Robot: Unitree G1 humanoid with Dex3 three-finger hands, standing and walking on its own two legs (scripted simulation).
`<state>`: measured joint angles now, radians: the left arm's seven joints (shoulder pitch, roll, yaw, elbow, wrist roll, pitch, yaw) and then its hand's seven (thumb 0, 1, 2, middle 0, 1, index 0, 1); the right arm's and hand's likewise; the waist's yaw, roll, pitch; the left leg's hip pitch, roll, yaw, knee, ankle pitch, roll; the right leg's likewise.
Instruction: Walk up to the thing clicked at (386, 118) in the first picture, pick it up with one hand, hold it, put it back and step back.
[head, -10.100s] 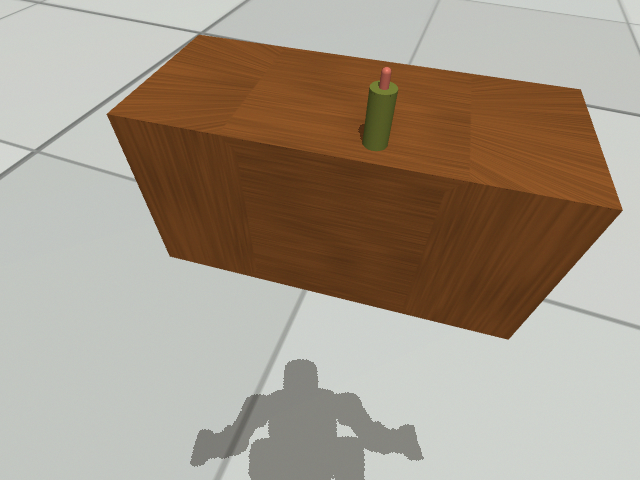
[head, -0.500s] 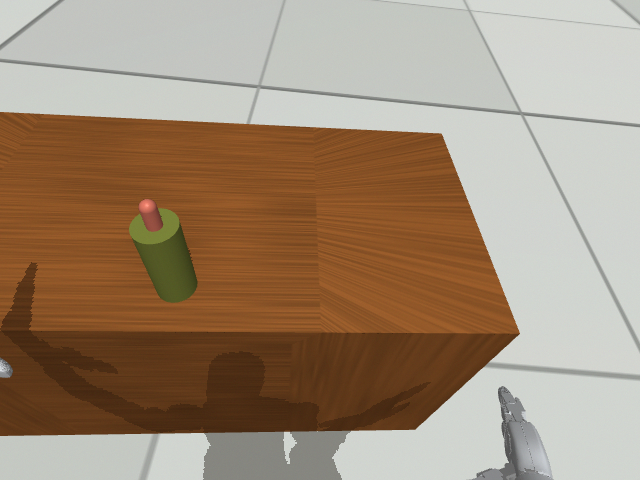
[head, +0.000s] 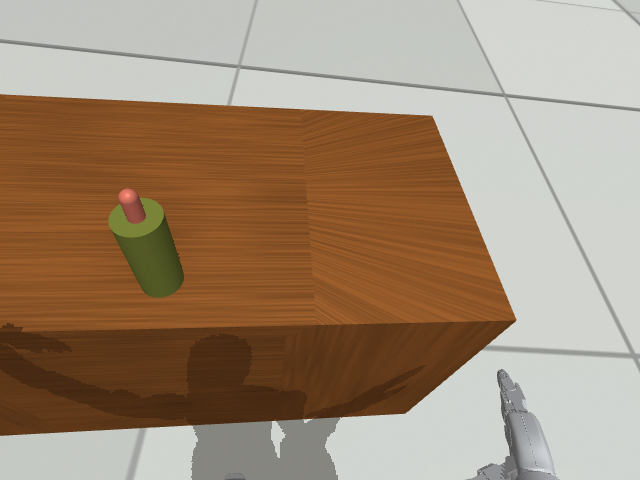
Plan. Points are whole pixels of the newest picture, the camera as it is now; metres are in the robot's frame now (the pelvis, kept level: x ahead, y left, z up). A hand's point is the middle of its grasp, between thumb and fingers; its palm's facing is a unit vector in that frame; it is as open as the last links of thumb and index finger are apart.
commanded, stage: go down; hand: left
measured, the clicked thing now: (146, 241) +0.43 +0.22 +0.01
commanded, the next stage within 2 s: approach in 1.34 s
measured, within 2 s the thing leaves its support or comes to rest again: neither
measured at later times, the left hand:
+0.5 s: hand out of the picture +0.34 +0.41 +0.09, palm faces +0.23 -0.97 +0.02, open 17.4 cm
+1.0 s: hand out of the picture +0.34 +0.41 +0.10, palm faces +0.22 -0.97 +0.00, open 17.4 cm
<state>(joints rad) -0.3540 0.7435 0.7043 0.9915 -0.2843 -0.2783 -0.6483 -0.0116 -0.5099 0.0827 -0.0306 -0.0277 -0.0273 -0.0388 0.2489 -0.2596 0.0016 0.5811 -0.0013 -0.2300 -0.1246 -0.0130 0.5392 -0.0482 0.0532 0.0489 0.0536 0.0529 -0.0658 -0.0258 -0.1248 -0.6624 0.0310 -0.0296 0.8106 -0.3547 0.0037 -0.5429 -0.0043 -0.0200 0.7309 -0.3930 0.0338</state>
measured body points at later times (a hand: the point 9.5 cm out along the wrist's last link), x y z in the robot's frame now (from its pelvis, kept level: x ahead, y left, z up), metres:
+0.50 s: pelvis +0.00 +0.00 -0.01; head +0.06 +0.05 +0.43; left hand +0.32 +0.46 +0.09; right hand +0.15 -0.27 -0.06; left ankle +0.02 +0.11 -0.71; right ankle -0.02 -0.15 -0.71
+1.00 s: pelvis +0.01 +0.01 -0.02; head +0.06 +0.04 +0.43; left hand +0.32 +0.46 +0.10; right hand +0.15 -0.26 -0.06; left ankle +0.02 +0.11 -0.71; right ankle -0.02 -0.15 -0.71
